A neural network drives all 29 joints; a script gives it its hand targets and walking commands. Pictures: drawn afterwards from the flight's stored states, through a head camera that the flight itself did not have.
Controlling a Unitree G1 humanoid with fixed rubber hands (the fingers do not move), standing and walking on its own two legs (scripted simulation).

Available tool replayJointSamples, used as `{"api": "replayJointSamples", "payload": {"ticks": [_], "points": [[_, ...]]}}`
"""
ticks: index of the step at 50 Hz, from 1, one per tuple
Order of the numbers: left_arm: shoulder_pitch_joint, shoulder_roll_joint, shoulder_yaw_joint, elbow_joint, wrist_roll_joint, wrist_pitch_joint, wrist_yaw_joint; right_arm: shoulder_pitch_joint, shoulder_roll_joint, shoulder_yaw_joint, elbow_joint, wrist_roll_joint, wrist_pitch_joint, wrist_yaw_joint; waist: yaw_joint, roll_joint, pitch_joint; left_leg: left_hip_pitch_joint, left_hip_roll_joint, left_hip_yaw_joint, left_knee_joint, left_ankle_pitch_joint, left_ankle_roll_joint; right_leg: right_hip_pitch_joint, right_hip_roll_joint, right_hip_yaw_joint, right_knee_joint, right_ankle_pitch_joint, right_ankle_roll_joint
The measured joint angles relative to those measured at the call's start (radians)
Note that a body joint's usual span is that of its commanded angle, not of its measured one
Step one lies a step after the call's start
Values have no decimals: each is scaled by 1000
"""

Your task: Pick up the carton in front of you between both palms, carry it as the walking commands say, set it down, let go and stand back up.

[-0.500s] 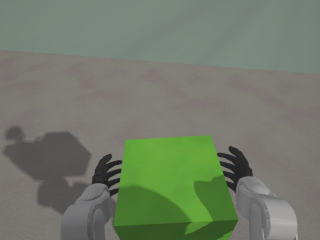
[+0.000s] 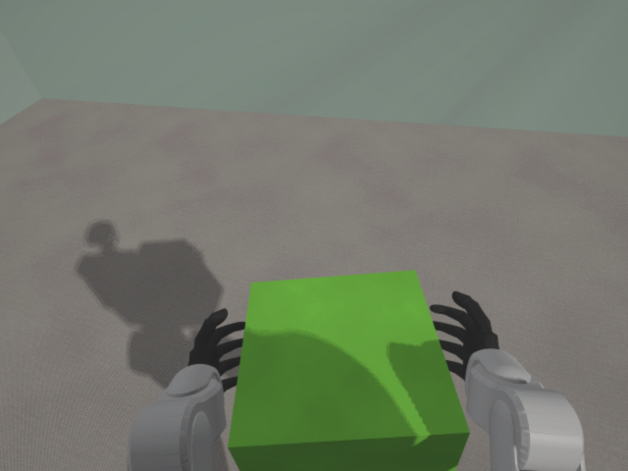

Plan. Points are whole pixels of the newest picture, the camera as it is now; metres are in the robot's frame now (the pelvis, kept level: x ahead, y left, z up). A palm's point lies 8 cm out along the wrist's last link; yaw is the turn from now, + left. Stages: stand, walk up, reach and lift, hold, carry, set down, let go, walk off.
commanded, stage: carry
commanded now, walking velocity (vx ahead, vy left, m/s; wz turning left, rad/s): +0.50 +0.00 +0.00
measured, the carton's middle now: (342, 401) +0.24 +0.00 -0.02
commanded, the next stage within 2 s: none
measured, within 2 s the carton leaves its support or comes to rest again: neither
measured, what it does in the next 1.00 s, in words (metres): walks ahead: left foot, then right foot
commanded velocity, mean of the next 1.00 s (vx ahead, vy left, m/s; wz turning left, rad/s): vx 0.23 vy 0.00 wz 0.00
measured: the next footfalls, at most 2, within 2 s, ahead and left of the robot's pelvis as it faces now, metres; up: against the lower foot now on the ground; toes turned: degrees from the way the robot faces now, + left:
left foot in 0.44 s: +0.44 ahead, +0.12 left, +0.00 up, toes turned +8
right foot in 0.84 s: +0.64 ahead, -0.08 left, +0.00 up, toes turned +21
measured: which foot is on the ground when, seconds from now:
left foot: up 0.00-0.42, down 0.44-0.90, up 0.92-0.98, down 1.00-1.00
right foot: down 0.00-0.46, up 0.48-0.82, down 0.84-1.00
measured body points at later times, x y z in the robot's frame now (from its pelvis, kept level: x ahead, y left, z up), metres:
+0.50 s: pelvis +0.31 +0.03 -0.01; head +0.31 +0.04 +0.44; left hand +0.57 +0.17 +0.07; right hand +0.56 -0.13 +0.08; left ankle +0.40 +0.11 -0.73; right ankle +0.11 -0.07 -0.68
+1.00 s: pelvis +0.55 +0.00 +0.00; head +0.56 -0.02 +0.45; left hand +0.81 +0.14 +0.09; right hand +0.81 -0.16 +0.09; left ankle +0.47 +0.13 -0.73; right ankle +0.61 -0.07 -0.73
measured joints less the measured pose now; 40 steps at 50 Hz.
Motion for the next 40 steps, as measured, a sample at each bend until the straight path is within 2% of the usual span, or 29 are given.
{"api": "replayJointSamples", "payload": {"ticks": [2, 5, 9, 12, 16, 20, 22, 23, 24, 26, 28, 30, 33, 40], "points": [[25, -2, 4, -6, 3, -16, -6, 12, 1, 15, 9, -3, -16, 1, -1, -8, 11, -100, 12, 4, -24, 66, 5, 59, 10, 1, -72, 6, -1], [49, -4, -4, -38, 8, -33, -8, 32, 2, 22, -10, -6, -41, 10, 2, -22, 12, -193, 34, 26, -174, 144, -1, 141, 17, 9, -164, 7, -3], [55, -5, -8, -76, 8, -53, -13, 53, 4, 35, -49, -11, -75, 15, 2, -27, -14, -234, 51, 53, -396, 254, -13, 249, 24, 25, -255, -13, 9], [63, -5, -11, -92, 9, -47, -17, 62, 4, 40, -71, -12, -66, 12, -4, -30, -42, -241, 54, 72, -484, 329, -15, 328, 27, 34, -303, -44, 26], [64, -5, -14, -110, 2, -25, -15, 56, 4, 32, -103, 5, -26, 8, -11, -23, -63, -223, 43, 88, -562, 360, -17, 424, 33, 43, -323, -113, 52], [47, -3, -18, -116, 3, 12, 1, 43, 2, 22, -97, 16, -2, 4, -8, -34, -76, -180, 19, 125, -624, 351, 4, 498, 27, 52, -287, -219, 89], [34, 0, -11, -119, 6, 30, 6, 24, 1, 19, -76, 24, 1, 4, -6, -56, -70, -129, -6, 156, -661, 332, 40, 490, -4, 63, -162, -314, 108], [23, 0, 2, -112, 3, 35, 9, 9, 1, 21, -52, 25, -6, 4, -9, -76, -60, -128, -16, 171, -620, 310, 62, 438, -36, 66, -17, -332, 108], [12, 1, 12, -106, -1, 39, 12, -6, 0, 19, -35, 26, -9, 4, -15, -79, -46, -126, -17, 177, -587, 276, 73, 362, -41, 99, 162, -324, 103], [-2, 2, 18, -105, -4, 42, 16, -18, 1, 16, -25, 29, -15, 4, -25, -68, -19, -90, -19, 181, -598, 240, 74, 195, -21, 157, 478, -303, 91], [-7, 2, 11, -101, 0, 32, 13, -13, 1, 12, -36, 24, -22, 6, -33, -49, -3, -39, -23, 177, -651, 236, 68, 60, -13, 166, 608, -265, 83], [-4, 2, 4, -90, 8, 17, 7, -5, 1, 12, -37, 19, -32, 8, -40, -35, 8, 24, -28, 175, -718, 235, 70, -35, -22, 157, 583, -216, 85], [4, 1, -8, -91, 18, 0, -2, 11, 2, 15, -52, 12, -43, 10, -47, -28, 20, 106, -32, 160, -791, 229, 62, -118, -29, 141, 437, -165, 94], [45, -3, -11, -169, 13, -2, 3, 23, 2, 32, -104, 24, -41, 10, -18, -46, 19, 256, -39, 149, -818, 129, 21, -103, -8, 72, 47, 53, 108]]}}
